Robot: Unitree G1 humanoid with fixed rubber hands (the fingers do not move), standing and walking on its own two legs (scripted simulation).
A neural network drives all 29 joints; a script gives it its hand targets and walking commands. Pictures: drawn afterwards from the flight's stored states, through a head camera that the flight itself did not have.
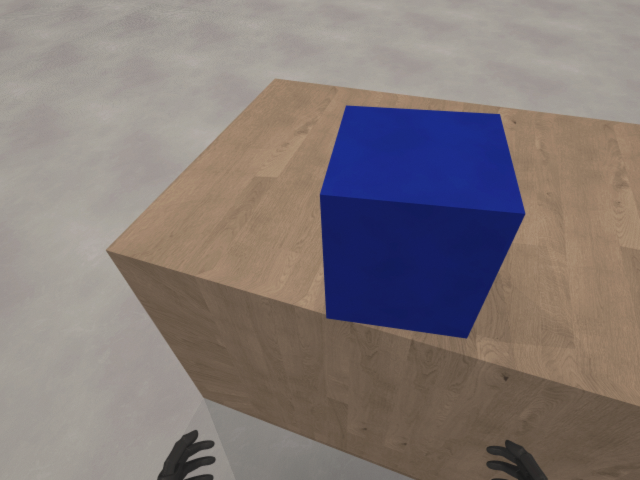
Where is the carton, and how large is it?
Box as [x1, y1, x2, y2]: [320, 106, 524, 338]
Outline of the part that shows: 346,106 320,192 326,317 466,338 524,215 524,210 499,114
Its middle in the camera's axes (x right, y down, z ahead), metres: +0.12 -0.02 +0.56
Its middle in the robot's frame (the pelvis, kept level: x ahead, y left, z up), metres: +0.45 -0.09 +0.08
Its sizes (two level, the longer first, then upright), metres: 0.210 0.200 0.250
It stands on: a pedestal, 0.71 m high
